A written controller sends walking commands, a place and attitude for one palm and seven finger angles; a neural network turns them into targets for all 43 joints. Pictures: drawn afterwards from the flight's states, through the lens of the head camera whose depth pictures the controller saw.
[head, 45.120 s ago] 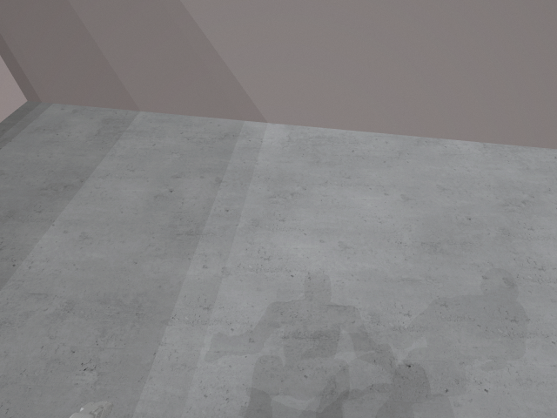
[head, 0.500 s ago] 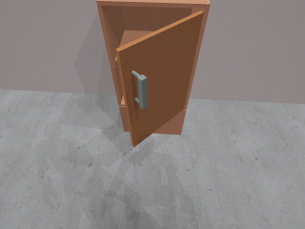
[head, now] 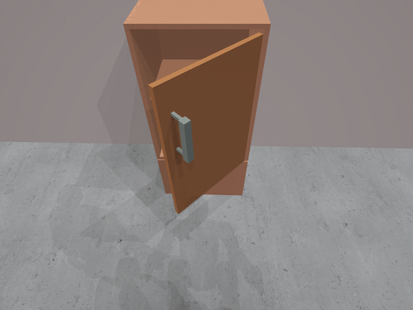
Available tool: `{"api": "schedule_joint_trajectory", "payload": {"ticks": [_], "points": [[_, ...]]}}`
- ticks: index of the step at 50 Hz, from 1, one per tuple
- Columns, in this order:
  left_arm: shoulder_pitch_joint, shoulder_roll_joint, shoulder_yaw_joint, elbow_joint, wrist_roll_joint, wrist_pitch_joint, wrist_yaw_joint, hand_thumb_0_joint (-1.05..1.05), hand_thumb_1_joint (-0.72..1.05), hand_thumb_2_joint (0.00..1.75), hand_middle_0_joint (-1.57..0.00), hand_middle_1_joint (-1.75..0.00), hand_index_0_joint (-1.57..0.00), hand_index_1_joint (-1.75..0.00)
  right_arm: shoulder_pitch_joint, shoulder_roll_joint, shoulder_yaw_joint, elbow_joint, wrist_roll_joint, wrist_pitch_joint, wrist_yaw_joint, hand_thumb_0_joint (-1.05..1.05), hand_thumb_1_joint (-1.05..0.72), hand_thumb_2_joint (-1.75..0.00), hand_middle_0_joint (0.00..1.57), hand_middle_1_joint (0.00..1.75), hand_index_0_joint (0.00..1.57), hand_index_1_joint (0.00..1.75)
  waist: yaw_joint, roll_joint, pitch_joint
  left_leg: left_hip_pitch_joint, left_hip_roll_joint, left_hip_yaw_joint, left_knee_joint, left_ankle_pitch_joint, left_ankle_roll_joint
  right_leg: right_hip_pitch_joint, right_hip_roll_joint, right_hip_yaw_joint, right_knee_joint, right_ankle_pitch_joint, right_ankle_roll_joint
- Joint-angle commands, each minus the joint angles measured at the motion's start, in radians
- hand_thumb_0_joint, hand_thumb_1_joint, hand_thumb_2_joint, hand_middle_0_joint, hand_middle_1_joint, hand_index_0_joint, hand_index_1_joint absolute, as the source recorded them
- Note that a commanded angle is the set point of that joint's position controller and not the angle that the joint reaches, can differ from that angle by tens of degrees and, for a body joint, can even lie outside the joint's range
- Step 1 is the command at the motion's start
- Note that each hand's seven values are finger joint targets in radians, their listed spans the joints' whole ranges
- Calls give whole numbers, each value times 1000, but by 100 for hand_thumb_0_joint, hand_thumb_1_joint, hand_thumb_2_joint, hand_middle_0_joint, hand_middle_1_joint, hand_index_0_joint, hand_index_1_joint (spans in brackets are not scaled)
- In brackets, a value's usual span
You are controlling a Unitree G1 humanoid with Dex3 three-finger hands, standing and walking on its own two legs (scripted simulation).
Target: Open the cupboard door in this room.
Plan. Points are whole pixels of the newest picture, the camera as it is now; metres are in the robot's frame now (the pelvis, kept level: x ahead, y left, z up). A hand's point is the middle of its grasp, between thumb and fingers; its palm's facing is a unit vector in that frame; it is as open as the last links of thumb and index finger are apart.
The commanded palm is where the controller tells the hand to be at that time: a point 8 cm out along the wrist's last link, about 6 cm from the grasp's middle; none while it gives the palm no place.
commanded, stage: look to check the result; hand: left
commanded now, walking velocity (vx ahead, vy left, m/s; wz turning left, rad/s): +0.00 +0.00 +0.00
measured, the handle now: (181, 137) +0.55 +0.10 -0.01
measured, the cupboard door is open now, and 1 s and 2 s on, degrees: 46 46 46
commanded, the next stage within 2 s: walk to a spot facing it in 0.60 s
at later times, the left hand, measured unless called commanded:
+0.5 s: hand out of the picture +0.05 +0.22 -0.16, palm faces +0.00 -0.95 -0.30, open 7.3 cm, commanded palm none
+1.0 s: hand out of the picture +0.07 +0.20 -0.18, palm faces -0.08 -0.97 -0.25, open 7.3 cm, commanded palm none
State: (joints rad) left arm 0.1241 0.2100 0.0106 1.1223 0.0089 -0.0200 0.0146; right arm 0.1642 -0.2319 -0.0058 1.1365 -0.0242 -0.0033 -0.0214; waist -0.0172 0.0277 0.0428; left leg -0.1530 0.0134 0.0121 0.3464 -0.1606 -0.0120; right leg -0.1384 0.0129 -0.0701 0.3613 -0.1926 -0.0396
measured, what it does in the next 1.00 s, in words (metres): stands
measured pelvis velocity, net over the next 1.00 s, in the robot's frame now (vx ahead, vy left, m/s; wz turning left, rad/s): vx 0.01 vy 0.00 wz -0.12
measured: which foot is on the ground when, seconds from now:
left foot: down 0.00-1.00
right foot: down 0.00-1.00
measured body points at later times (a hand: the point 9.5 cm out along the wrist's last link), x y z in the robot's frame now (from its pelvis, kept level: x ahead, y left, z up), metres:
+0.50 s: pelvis +0.01 -0.01 +0.00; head +0.03 -0.02 +0.45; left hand +0.05 +0.26 -0.14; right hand +0.05 -0.27 -0.16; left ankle +0.02 +0.13 -0.75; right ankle +0.00 -0.09 -0.75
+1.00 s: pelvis +0.01 +0.00 -0.01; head +0.03 -0.01 +0.44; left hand +0.08 +0.25 -0.16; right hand +0.03 -0.25 -0.16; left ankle +0.02 +0.13 -0.75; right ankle +0.01 -0.09 -0.75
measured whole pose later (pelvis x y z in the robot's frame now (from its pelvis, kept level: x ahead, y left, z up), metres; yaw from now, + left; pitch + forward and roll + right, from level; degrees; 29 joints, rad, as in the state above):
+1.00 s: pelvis +0.01 +0.00 -0.01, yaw -7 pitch -1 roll +1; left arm 0.19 0.21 0.05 1.07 0.01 0.04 0.01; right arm 0.18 -0.20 -0.03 1.06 -0.02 0.02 -0.04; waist 0.00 0.01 0.06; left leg -0.19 0.06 0.12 0.47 -0.26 -0.02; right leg -0.23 0.06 0.03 0.50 -0.25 -0.05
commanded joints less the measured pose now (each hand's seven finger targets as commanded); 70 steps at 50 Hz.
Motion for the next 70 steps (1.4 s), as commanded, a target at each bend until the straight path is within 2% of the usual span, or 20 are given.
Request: {"api": "schedule_joint_trajectory", "payload": {"ticks": [1,24,36,37,39,44,47,50,52,53,54,56,57,58,59,60,62,64,67,70], "points": [[25,187,37,-31,2,-11,12,0,90,90,-20,-30,-20,-30,15,-143,-22,-41,1,-10,-5,0,-90,-90,20,30,20,30,13,-23,-36,17,94,-80,-50,110,33,-1,-134,121,-88,95,-12],[38,220,33,-7,-1,-14,11,0,90,90,-20,-30,-20,-30,5,-177,-21,-35,4,-3,-5,0,-90,-90,20,30,20,30,11,-22,-26,46,97,-69,-53,87,32,-6,-134,135,-126,83,-13],[24,220,34,-14,-1,-16,12,0,90,90,-20,-30,-20,-30,3,-175,-21,-37,3,-8,-5,0,-90,-90,20,30,20,30,11,-34,-35,47,99,-73,-62,124,32,21,-137,129,-114,148,-9],[26,214,33,-17,-1,-14,12,0,90,90,-20,-30,-20,-30,5,-173,-22,-36,1,-7,-7,0,-90,-90,20,30,20,30,10,-32,-32,56,104,-63,-55,125,30,6,-134,140,-110,163,-11],[56,151,28,-18,-1,4,17,0,90,90,-20,-30,-20,-30,53,-97,-12,-31,1,5,-12,0,-90,-90,20,30,20,30,6,-30,-47,57,108,-28,-12,136,18,-4,-133,150,-74,229,-2],[68,171,61,-75,7,38,10,0,90,90,-20,-30,-20,-30,76,-119,-45,-82,2,24,-26,0,-90,-90,20,30,20,30,6,-33,-27,13,125,27,74,61,19,-69,-120,209,23,274,-25],[59,160,73,-121,11,53,-1,0,90,90,-20,-30,-20,-30,80,-130,-62,-118,-1,26,-31,0,-90,-90,20,30,20,30,2,-20,-12,0,162,7,65,6,40,-143,-87,215,87,206,-23],[64,135,79,-160,13,60,-12,0,90,90,-20,-30,-20,-30,82,-160,-79,-149,-5,20,-33,0,-90,-90,20,30,20,30,7,85,-28,10,265,-80,1,-18,99,-221,-23,169,254,77,-3],[65,111,85,-183,12,71,-21,0,90,90,-20,-30,-20,-30,74,-178,-86,-166,-10,13,-34,0,-90,-90,20,30,20,30,16,186,-19,-26,385,-150,-71,57,181,-254,4,91,495,-263,16],[63,103,88,-194,11,76,-24,0,90,90,-20,-30,-20,-30,63,-177,-85,-176,-14,10,-34,0,-90,-90,20,30,20,30,20,190,-17,-47,408,-148,-69,94,200,-249,-21,101,542,-331,14],[81,93,89,-196,10,73,-26,0,90,90,-20,-30,-20,-30,39,-171,-85,-187,-14,7,-34,0,-90,-90,20,30,20,30,41,136,-30,-48,404,-115,-27,142,192,-222,-39,109,505,-327,10],[174,93,96,-177,13,65,-31,0,90,90,-20,-30,-20,-30,-5,-176,-87,-202,-12,11,-33,0,-90,-90,20,30,20,30,90,50,-33,-128,311,14,146,157,110,-65,-36,81,266,-136,12],[223,158,110,-168,23,55,-23,0,90,90,-20,-30,-20,-30,-23,-139,-86,-221,0,21,-30,0,-90,-90,20,30,20,30,109,-168,-9,-232,158,106,360,-65,25,-21,-128,276,31,89,-21],[221,257,126,-173,26,50,-8,0,90,90,-20,-30,-20,-30,-29,-74,-79,-254,13,27,-21,0,-90,-90,20,30,20,30,100,-386,10,-387,8,133,619,-442,-28,-13,-350,601,-110,245,-115],[213,277,127,-190,11,54,-4,0,90,90,-20,-30,-20,-30,-7,-96,-81,-254,8,39,-14,0,-90,-90,20,30,20,30,99,-254,-2,-368,33,14,754,-444,-20,-76,-371,605,-114,103,-188],[153,229,127,-201,17,53,5,0,90,90,-20,-30,-20,-30,-34,-89,-86,-242,9,41,-18,0,-90,-90,20,30,20,30,65,-222,13,-415,40,-36,822,-382,-16,-81,-299,593,-86,82,-192],[111,178,115,-216,14,44,11,0,90,90,-20,-30,-20,-30,-32,-83,-80,-243,7,35,-16,0,-90,-90,20,30,20,30,39,-179,-22,-416,59,-50,819,-292,-28,-51,-254,505,-42,189,-181],[130,173,114,-215,15,36,15,0,90,90,-20,-30,-20,-30,-34,-58,-75,-245,10,33,-14,0,-90,-90,20,30,20,30,38,-106,-89,-372,45,-33,729,-279,-36,17,-225,477,-4,324,-169],[160,194,118,-208,16,39,11,0,90,90,-20,-30,-20,-30,-57,-44,-70,-259,15,37,-15,0,-90,-90,20,30,20,30,54,-118,-89,-332,21,-16,607,-277,-38,27,-202,486,-9,342,-168],[158,199,122,-213,21,43,9,0,90,90,-20,-30,-20,-30,-62,-50,-72,-278,20,29,-18,0,-90,-90,20,30,20,30,54,-171,-93,-305,9,-24,502,-294,-33,46,-191,515,1,356,-166]]}}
